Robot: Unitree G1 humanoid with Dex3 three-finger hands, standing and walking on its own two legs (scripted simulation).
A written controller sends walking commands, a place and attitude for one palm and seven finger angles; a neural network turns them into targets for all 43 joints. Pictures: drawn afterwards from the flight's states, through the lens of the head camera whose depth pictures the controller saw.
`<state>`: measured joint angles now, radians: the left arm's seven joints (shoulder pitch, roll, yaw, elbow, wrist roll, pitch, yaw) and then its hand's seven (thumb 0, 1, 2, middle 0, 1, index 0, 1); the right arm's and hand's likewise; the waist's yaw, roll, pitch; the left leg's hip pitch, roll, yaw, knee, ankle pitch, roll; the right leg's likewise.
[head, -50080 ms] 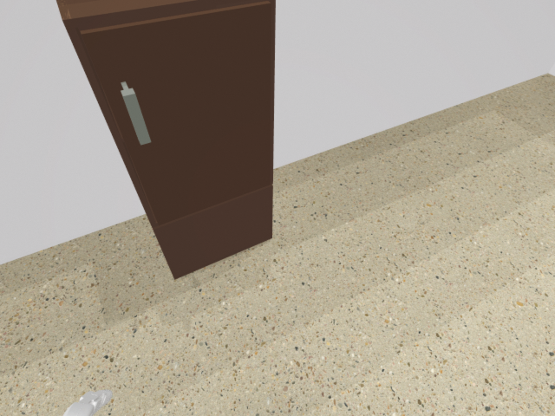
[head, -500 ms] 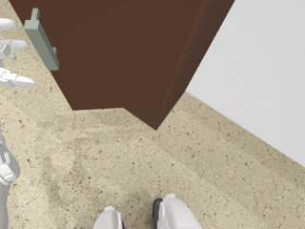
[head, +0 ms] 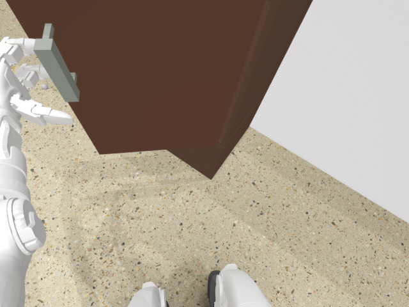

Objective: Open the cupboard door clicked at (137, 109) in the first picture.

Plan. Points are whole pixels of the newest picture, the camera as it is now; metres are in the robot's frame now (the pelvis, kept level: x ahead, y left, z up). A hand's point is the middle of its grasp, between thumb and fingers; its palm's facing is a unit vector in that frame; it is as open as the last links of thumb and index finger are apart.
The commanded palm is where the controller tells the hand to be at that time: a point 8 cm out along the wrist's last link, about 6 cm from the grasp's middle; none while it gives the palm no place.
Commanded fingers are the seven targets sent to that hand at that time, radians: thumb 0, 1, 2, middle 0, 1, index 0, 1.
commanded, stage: slide the fingers in behind the handle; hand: left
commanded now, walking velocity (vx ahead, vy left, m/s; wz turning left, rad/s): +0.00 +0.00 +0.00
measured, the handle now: (61, 64) +0.55 +0.23 +0.08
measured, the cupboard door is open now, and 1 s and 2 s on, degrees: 42 43 43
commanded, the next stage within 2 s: close the thumb around the handle in 1.16 s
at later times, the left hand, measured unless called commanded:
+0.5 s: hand (69, 84) +0.50 +0.21 +0.09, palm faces +0.05 -1.00 -0.03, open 14.0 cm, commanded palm +0.47 +0.25 +0.08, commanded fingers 0.00 -0.50 0.30 -0.30 -1.20 -0.30 -1.20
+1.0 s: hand (72, 86) +0.50 +0.20 +0.09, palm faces +0.06 -1.00 -0.01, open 14.1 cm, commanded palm +0.47 +0.24 +0.08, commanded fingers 0.00 -0.50 0.30 -0.30 -1.20 -0.30 -1.20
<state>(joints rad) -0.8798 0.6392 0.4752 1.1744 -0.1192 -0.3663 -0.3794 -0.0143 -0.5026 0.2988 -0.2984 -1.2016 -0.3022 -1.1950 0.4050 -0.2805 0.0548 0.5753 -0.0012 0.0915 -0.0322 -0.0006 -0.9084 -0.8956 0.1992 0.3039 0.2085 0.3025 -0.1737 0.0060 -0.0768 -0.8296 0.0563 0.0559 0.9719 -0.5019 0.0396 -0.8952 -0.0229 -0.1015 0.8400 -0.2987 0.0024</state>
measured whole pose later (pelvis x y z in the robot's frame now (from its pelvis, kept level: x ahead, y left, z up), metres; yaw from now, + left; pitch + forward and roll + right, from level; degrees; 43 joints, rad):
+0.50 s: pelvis +0.00 -0.01 +0.00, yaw +0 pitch +20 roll -2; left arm -0.86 0.55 0.43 1.13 -0.11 -0.39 -0.29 -0.01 -0.50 0.30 -0.30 -1.20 -0.31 -1.20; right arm 0.40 -0.27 0.04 0.59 0.00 0.08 -0.02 0.00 -0.91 -0.90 0.20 0.30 0.21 0.30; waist -0.16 0.02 -0.08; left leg -0.80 0.06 0.06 0.94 -0.49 0.02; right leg -0.88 -0.02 -0.10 0.84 -0.31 -0.01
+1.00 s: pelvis +0.00 -0.01 +0.00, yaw +1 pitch +20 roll -2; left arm -0.87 0.51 0.39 1.15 -0.13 -0.40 -0.25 -0.01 -0.50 0.30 -0.29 -1.20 -0.28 -1.20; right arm 0.40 -0.28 0.03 0.61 -0.01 0.07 -0.01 0.00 -0.91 -0.90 0.20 0.30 0.21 0.30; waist -0.15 0.01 -0.09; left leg -0.80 0.05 0.05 0.94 -0.49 0.03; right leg -0.87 -0.03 -0.10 0.84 -0.31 -0.01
